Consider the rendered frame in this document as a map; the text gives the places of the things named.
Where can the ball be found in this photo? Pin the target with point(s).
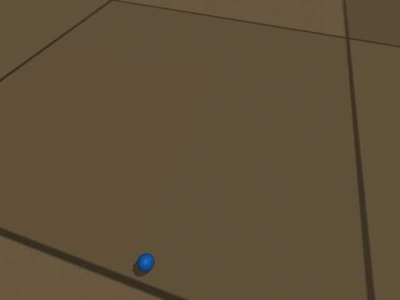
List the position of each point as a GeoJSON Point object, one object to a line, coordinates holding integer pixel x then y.
{"type": "Point", "coordinates": [145, 262]}

